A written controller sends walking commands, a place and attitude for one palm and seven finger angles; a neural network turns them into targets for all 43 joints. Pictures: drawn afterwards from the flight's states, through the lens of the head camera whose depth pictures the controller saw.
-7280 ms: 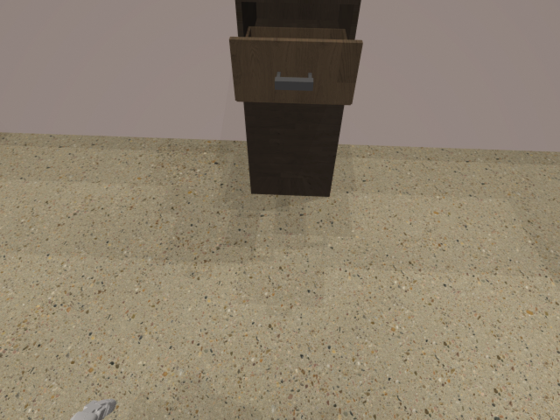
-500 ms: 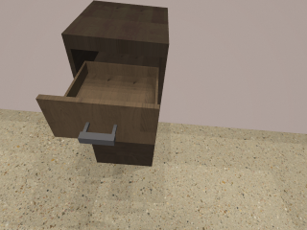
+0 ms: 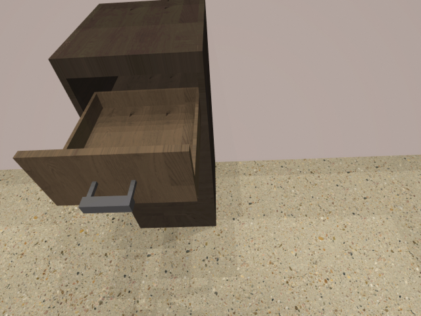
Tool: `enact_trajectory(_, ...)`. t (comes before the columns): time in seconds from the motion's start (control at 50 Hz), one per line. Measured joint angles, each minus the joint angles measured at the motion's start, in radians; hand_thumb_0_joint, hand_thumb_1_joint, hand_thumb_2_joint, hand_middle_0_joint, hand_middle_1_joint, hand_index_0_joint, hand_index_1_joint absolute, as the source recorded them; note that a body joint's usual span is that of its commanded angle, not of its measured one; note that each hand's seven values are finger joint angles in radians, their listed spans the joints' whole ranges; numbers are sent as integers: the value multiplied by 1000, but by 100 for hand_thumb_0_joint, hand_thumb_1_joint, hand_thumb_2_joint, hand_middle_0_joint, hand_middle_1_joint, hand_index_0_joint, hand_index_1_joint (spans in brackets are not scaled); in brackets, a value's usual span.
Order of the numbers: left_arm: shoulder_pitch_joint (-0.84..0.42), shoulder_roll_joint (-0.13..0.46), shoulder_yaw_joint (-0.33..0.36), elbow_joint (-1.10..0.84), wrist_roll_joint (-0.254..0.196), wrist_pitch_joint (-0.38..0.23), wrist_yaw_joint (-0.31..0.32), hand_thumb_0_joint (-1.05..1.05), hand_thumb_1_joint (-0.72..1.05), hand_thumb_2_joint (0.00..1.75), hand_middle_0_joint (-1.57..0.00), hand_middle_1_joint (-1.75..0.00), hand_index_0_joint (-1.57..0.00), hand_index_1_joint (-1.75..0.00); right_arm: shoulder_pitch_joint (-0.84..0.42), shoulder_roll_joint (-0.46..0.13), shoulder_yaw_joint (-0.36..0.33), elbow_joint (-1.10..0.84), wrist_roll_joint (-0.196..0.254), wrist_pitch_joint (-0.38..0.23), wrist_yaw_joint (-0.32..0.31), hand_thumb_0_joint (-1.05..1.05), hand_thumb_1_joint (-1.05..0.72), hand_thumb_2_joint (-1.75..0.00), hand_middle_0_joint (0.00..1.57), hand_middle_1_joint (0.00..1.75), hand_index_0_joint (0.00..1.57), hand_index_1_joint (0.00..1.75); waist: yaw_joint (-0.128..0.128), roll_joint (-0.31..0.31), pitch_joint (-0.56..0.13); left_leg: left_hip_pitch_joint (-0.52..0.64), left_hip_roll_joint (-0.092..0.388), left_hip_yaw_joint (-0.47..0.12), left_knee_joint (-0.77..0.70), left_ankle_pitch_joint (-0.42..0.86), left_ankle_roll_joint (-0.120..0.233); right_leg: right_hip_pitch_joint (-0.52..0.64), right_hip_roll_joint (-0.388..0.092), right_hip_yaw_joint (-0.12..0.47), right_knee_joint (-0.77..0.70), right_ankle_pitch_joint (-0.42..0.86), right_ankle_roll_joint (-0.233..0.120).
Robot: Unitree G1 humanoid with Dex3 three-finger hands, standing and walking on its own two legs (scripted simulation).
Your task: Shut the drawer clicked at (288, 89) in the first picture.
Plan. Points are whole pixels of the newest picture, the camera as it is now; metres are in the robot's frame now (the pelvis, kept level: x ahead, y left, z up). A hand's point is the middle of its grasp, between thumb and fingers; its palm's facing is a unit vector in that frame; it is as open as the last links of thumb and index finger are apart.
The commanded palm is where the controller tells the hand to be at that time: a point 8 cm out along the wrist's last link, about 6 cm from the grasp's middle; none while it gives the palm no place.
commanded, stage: look again from close up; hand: left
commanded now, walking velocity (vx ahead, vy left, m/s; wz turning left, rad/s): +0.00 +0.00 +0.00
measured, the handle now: (110, 195) +0.35 +0.24 +0.03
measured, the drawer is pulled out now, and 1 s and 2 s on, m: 0.30 0.30 0.30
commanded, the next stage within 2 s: shuffle to correct the standing spot in 0.16 s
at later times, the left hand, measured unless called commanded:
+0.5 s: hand out of the picture -0.01 +0.17 -0.17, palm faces +0.08 -0.98 -0.20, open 7.4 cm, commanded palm none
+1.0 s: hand out of the picture +0.04 +0.20 -0.18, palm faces +0.09 -0.98 -0.18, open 7.4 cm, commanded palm none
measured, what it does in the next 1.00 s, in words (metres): steps on the spot: left foot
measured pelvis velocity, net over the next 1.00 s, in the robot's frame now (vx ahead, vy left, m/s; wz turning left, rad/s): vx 0.06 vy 0.04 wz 0.02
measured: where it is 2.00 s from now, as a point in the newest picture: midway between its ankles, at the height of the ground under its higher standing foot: outside the picture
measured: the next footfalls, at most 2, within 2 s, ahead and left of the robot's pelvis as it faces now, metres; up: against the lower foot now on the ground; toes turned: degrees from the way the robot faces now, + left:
left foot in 0.90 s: +0.09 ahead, +0.14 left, +0.00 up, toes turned +4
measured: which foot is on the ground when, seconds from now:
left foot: down 0.00-0.68, up 0.70-0.88, down 0.90-1.00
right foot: down 0.00-1.00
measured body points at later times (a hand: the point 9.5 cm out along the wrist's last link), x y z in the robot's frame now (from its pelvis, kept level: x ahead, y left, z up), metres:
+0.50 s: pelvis +0.00 -0.01 +0.00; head +0.01 -0.02 +0.45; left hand -0.01 +0.22 -0.15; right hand -0.02 -0.23 -0.17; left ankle -0.06 +0.13 -0.73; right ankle +0.00 -0.11 -0.73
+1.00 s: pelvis +0.06 +0.04 -0.01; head +0.07 +0.04 +0.44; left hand +0.04 +0.25 -0.17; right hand +0.08 -0.19 -0.16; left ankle +0.10 +0.16 -0.73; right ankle +0.01 -0.08 -0.72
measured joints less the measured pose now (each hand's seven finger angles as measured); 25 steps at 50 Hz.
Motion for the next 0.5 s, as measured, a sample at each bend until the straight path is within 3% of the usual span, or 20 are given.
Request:
enact_trajectory(0.32, 7, 6, 1, 2, 1, 8, -10, 0, 92, 90, -20, -30, -20, -30, -25, -25, 2, 23, 4, 7, 7, 0, -91, -90, 20, 30, 20, 30, 8, -12, 30, 35, 11, -16, -81, 54, -22, 28, 10, -19, -51, 30, -23)
enact_trajectory(0.46, 53, -7, 13, -9, 11, 17, -22, 0, 91, 90, -20, -30, -20, -30, 12, -31, -2, 36, -5, 21, 19, 0, -91, -90, 20, 30, 20, 30, 19, -11, 18, -8, 23, -16, 10, 2, 30, 28, 18, -36, -38, 14, -25)
enact_trajectory(0.5, 72, -7, 19, -12, 12, 20, -23, 0, 91, 90, -20, -30, -20, -30, 24, -28, -3, 38, -6, 18, 21, 0, -91, -90, 20, 30, 20, 30, 23, -25, 15, -5, 18, -9, 11, -3, 23, 24, 12, -30, -28, 6, -19)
